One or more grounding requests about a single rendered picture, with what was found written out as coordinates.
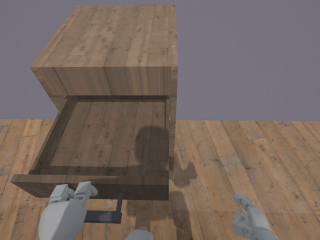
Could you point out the right robot forearm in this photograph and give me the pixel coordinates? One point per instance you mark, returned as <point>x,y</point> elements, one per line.
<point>264,235</point>

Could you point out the robot right hand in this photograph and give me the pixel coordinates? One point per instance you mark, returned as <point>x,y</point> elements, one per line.
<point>247,225</point>

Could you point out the drawer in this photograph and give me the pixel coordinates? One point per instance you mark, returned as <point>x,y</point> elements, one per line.
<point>118,142</point>

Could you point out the cabinet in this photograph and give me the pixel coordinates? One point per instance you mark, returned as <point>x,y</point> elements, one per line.
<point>114,50</point>

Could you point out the handle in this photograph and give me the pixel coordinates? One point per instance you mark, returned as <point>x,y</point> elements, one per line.
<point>103,216</point>

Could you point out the left robot thigh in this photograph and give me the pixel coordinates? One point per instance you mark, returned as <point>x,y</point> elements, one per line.
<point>140,234</point>

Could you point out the robot left hand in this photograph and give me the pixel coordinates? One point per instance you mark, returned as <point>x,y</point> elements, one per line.
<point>62,219</point>

